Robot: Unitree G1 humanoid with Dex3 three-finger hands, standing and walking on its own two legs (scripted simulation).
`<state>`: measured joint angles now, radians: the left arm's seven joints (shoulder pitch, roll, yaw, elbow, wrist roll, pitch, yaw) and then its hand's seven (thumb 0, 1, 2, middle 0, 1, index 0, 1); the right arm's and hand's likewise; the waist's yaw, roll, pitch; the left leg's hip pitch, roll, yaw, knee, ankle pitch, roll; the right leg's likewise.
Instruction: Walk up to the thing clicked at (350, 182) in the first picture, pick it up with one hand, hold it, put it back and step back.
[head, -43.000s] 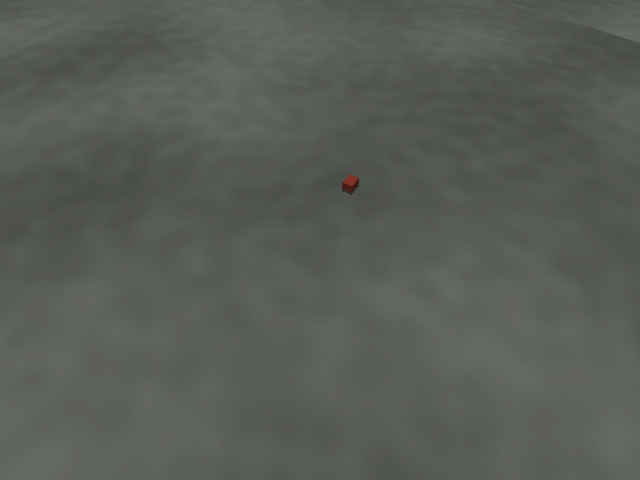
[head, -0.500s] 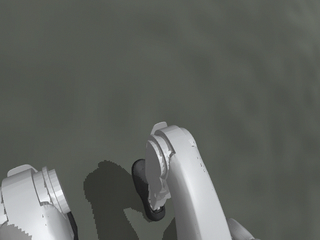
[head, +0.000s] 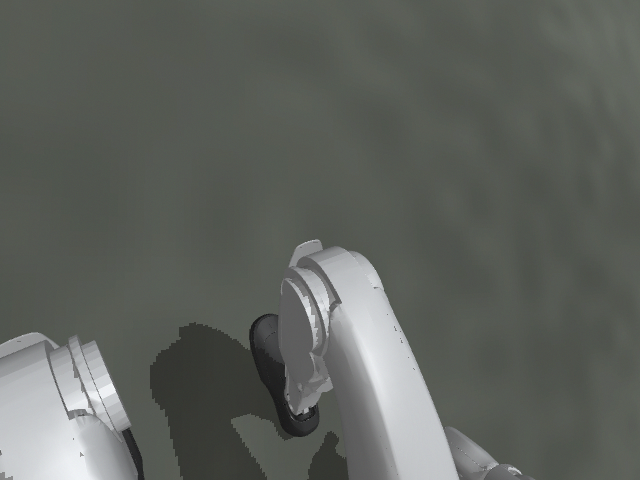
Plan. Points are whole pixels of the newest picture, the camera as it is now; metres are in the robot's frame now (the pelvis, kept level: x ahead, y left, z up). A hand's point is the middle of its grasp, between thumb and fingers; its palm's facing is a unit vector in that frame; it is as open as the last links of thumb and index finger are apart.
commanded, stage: rest palm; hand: left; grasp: from above
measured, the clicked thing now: out of the picture +0.46 +0.30 -0.28
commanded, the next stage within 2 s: close in 0.12 s
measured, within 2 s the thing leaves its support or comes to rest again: leaves its support in 1.98 s
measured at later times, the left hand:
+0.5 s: hand out of the picture +0.45 +0.29 -0.25, palm faces -0.45 -0.15 -0.88, open 10.8 cm
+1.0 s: hand out of the picture +0.45 +0.29 -0.25, palm faces -0.44 -0.14 -0.89, open 8.7 cm
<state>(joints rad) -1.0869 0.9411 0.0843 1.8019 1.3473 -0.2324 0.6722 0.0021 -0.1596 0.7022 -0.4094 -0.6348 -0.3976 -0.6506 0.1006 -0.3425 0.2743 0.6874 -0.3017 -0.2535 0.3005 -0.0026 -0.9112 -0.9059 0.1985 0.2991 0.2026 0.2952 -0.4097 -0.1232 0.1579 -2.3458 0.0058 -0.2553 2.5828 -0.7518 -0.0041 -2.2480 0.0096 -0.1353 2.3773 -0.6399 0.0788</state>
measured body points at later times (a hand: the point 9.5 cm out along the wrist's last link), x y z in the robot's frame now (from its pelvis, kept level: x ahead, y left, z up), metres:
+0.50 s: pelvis +0.00 +0.00 +0.01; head +0.28 +0.12 +0.33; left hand +0.47 +0.30 -0.20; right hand +0.04 -0.25 -0.05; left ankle +0.06 +0.12 -0.26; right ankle +0.12 -0.13 -0.26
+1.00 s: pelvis +0.00 +0.00 +0.01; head +0.28 +0.13 +0.33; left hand +0.47 +0.30 -0.20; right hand +0.04 -0.25 -0.04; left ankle +0.06 +0.12 -0.26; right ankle +0.12 -0.13 -0.26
